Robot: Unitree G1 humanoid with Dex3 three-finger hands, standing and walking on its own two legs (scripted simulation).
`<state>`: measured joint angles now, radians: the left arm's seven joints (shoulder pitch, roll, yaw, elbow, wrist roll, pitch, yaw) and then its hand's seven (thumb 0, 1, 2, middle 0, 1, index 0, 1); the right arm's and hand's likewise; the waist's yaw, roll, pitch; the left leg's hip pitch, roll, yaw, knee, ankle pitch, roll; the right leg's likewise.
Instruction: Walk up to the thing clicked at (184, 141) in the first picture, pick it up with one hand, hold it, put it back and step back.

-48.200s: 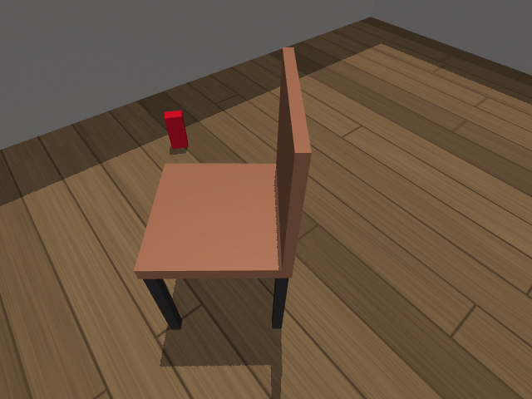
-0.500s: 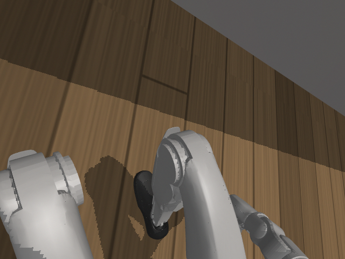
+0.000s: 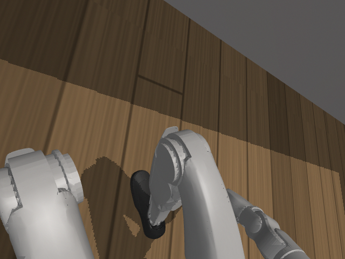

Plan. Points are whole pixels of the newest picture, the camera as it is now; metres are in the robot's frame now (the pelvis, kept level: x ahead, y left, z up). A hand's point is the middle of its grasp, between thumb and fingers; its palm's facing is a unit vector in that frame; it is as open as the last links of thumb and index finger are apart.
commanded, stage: open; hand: left
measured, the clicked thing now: out of the picture +0.44 +0.35 -0.18
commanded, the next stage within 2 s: withdraw in 0.36 s
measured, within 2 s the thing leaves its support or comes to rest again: rests again in 0.90 s
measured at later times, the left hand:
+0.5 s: hand out of the picture +0.42 +0.36 -0.17, palm faces +0.61 -0.79 -0.01, open 16.3 cm
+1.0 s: hand out of the picture +0.37 +0.45 -0.08, palm faces +0.60 -0.80 -0.07, open 17.0 cm
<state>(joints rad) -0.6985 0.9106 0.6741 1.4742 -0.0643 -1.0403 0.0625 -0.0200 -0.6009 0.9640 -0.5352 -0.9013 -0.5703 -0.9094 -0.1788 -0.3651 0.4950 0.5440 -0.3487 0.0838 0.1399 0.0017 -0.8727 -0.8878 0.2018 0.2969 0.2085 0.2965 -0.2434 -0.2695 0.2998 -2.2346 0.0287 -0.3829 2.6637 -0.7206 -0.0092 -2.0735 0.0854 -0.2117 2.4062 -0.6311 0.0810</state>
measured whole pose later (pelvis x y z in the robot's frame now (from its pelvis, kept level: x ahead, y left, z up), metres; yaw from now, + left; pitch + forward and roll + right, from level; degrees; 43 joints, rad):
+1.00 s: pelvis +0.00 +0.00 +0.02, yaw +2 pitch +19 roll -17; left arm -0.60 0.92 0.70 1.20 -0.17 -0.76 -0.18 -0.02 -0.53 0.09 -0.12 -0.16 -0.15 -0.13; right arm -0.06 -0.37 0.36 0.57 -0.22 0.10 0.10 0.00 -0.87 -0.88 0.20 0.30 0.21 0.30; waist -0.15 -0.15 0.15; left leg -2.27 0.04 -0.30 2.58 -0.70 0.02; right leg -2.10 0.06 -0.17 2.36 -0.64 0.06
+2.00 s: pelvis +0.08 -0.01 +0.35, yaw +16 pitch +22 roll -3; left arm 0.20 0.30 0.15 0.24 -0.02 0.22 0.17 -0.01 -0.52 0.07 -0.06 -0.06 -0.06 -0.06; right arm 0.17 -0.24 0.01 0.51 0.05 -0.01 -0.14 0.01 -0.90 -0.90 0.20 0.30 0.21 0.30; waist -0.03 0.01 -0.17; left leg -1.17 0.06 -0.06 1.38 -0.59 -0.03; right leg -1.12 -0.02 -0.06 1.33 -0.59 0.01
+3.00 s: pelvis +0.10 -0.01 +0.44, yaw +17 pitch +8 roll -2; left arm 0.47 0.20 0.00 -0.01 -0.01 0.28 0.14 -0.01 -0.54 0.06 -0.06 -0.06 -0.05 -0.06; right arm 0.28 -0.21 0.02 0.51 0.01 -0.12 -0.18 0.02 -0.90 -0.90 0.20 0.30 0.21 0.30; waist -0.03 0.04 -0.10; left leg -0.64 0.06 -0.04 0.96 -0.47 -0.03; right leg -0.59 -0.02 -0.06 0.92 -0.47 0.01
